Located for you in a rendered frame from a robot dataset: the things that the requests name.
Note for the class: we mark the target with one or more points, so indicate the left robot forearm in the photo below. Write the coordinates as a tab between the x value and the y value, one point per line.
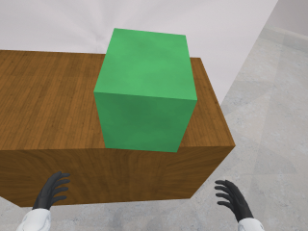
36	220

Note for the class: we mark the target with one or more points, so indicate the right robot forearm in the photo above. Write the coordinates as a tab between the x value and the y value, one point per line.
250	224

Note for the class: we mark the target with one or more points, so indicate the carton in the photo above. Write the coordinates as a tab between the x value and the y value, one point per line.
145	92

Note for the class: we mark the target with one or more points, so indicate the left robot hand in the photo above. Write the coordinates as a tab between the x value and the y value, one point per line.
46	197

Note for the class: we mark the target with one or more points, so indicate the right robot hand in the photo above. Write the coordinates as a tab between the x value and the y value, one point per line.
237	203

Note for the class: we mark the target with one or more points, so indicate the pedestal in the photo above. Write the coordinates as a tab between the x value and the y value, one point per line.
49	123

